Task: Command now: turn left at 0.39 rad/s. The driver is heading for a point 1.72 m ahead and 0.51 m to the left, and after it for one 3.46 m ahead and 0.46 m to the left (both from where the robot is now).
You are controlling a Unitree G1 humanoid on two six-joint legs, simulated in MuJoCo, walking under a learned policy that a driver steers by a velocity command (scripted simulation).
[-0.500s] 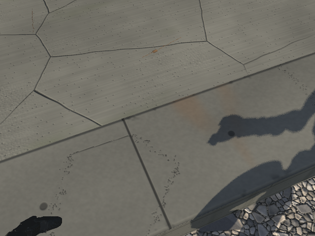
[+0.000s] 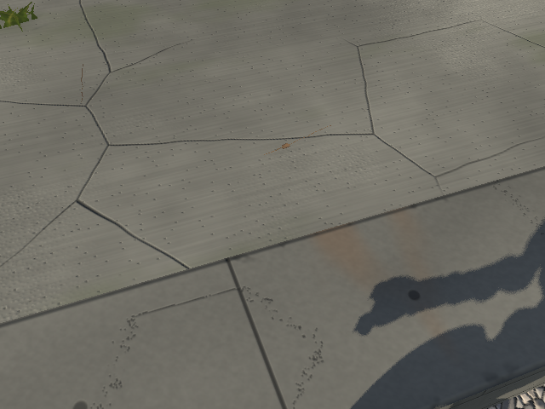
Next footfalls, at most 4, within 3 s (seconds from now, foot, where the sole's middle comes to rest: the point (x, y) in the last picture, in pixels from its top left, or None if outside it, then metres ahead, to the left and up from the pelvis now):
0.38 left None -0.01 0.13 -0.77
0.82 right None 0.06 -0.08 -0.77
2.34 right None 0.18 -0.03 -0.77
2.80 left None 0.35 0.26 -0.58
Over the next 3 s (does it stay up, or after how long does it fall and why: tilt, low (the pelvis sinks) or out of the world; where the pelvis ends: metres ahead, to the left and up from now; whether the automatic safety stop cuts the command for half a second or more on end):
stays up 0.32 0.16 0.15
